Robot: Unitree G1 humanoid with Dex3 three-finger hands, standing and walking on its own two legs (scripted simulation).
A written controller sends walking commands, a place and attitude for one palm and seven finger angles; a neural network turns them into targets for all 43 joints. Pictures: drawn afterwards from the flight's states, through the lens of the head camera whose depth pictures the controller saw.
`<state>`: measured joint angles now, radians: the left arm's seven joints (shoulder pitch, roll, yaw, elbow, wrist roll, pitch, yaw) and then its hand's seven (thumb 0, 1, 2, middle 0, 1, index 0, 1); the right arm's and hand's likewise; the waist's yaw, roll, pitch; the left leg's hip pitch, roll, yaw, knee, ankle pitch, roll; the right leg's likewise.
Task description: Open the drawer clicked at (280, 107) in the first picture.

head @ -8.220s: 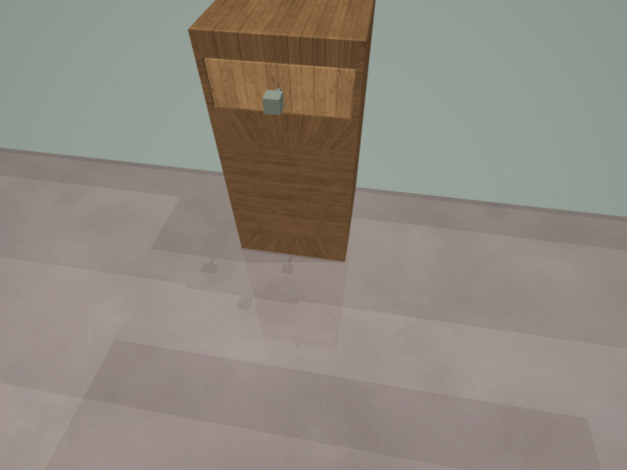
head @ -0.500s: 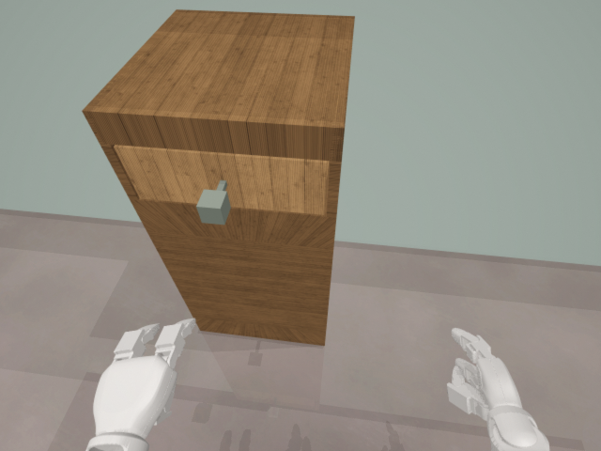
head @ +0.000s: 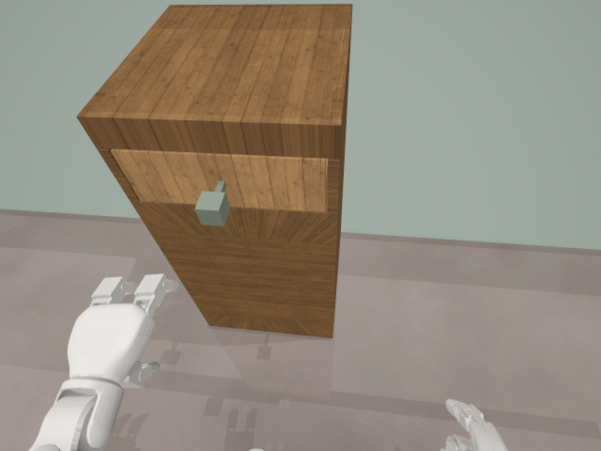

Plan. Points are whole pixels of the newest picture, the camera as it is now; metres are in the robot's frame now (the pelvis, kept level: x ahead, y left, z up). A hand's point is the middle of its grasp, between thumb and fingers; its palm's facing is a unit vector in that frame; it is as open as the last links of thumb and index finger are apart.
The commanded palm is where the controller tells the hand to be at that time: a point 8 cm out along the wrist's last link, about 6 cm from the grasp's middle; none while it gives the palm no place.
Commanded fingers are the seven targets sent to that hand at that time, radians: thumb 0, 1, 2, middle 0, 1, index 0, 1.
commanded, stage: raise the hand with hooked fingers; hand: left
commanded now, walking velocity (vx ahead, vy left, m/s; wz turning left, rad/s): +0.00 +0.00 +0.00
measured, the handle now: (216, 199) +0.52 +0.21 -0.01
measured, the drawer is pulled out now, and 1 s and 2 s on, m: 0.00 0.00 0.00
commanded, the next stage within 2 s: move the hooked fingers above the handle in 1.02 s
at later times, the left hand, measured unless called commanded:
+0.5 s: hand (110, 276) +0.30 +0.27 +0.09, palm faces +0.06 -0.08 -1.00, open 13.7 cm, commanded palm +0.27 +0.27 +0.15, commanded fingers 0.00 -0.50 0.30 -0.30 -1.20 -0.30 -1.20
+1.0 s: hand (112, 267) +0.30 +0.26 +0.11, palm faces +0.05 -0.08 -1.00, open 13.8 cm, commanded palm +0.27 +0.27 +0.16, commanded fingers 0.00 -0.50 0.30 -0.30 -1.20 -0.30 -1.20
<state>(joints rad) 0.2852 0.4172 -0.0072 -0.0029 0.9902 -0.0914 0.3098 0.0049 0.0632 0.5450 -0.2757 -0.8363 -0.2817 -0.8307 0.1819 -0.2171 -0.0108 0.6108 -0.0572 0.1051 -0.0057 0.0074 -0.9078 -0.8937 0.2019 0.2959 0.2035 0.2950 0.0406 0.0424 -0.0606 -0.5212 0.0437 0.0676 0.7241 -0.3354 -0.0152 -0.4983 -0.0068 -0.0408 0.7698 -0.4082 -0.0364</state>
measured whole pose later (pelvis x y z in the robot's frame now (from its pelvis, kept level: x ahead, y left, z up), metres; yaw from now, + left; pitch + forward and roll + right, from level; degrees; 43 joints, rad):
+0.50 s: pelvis +0.01 +0.03 +0.02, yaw +1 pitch +3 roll +0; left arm -0.02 0.46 -0.07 0.04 0.96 0.03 0.13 0.00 -0.45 0.32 -0.31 -1.17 -0.32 -1.17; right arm 0.09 -0.21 0.01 0.59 -0.01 0.14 0.00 0.00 -0.91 -0.89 0.20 0.30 0.20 0.29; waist 0.08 0.06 -0.03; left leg -0.33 0.01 0.07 0.56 -0.28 0.02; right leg -0.29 -0.03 -0.04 0.58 -0.33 0.00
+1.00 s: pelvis +0.00 +0.02 +0.02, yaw +1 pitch +3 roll +0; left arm -0.06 0.50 -0.03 0.06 0.92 -0.09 0.10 0.00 -0.49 0.30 -0.32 -1.20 -0.32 -1.20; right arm 0.16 -0.26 -0.04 0.64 0.00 0.15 0.00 0.01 -0.91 -0.89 0.20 0.30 0.20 0.29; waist 0.07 0.07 0.00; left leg -0.31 0.01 0.07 0.49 -0.22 0.01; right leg -0.28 -0.03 -0.05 0.52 -0.29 0.00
